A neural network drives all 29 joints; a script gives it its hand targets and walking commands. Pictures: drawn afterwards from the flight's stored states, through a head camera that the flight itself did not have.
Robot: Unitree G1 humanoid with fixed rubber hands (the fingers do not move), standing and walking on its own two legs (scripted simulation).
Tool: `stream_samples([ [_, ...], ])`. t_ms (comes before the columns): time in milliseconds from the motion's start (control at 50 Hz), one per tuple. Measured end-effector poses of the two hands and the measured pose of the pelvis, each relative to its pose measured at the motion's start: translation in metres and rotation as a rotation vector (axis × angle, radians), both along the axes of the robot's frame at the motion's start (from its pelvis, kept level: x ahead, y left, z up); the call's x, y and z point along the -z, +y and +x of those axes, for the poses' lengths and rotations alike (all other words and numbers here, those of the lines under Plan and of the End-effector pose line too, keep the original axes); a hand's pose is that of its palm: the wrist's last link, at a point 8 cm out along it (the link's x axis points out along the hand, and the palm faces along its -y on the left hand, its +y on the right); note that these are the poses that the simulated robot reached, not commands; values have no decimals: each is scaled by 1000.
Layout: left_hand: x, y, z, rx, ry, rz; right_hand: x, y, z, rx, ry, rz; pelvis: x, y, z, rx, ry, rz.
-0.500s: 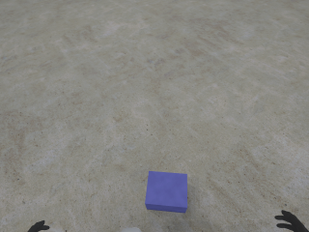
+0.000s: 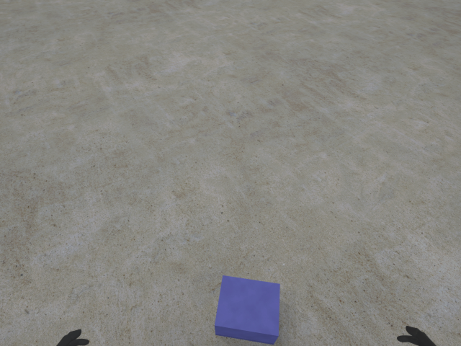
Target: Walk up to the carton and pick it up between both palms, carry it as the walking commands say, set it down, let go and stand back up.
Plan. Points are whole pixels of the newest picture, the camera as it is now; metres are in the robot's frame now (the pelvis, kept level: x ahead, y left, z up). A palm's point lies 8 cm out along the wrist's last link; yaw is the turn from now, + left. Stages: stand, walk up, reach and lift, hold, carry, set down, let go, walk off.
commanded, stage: walk up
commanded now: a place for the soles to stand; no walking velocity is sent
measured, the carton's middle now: (247, 309) +0.39 -0.04 -0.70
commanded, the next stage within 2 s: reach and lift in 1.28 s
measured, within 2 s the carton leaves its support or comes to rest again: neither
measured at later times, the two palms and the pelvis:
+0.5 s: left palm out of the picture +0.07 +0.34 -0.10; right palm out of the picture +0.11 -0.32 -0.10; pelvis +0.01 +0.01 +0.00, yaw +2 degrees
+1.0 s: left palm out of the picture +0.13 +0.35 -0.09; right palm out of the picture +0.16 -0.29 -0.09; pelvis +0.04 +0.02 +0.00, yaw +1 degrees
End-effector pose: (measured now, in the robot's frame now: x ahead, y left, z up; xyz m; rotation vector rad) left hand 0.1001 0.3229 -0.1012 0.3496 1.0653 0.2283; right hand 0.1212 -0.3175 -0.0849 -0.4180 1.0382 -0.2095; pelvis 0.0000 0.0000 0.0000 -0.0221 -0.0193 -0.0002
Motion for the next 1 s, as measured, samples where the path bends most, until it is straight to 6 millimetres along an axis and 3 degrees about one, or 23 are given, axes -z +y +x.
stream_samples([
  [400,-7,0,-14,-45,42,17,10,-1,-8,11,74,31,-5,-3,3,-15,-12,6],
  [540,-5,27,-26,-68,62,51,12,5,-15,4,125,17,-1,12,11,-40,-14,13],
  [640,-3,34,-13,-53,62,55,14,14,-20,13,146,23,0,17,18,-42,-12,27],
  [740,-7,26,3,-23,52,54,16,17,-3,25,112,37,-1,18,27,-35,-5,14],
  [880,-12,31,19,-25,3,70,11,24,32,-2,28,42,0,21,35,-31,-6,20],
  [1000,-12,27,25,-7,0,71,9,23,41,-4,-1,41,2,20,37,-26,-7,18],
])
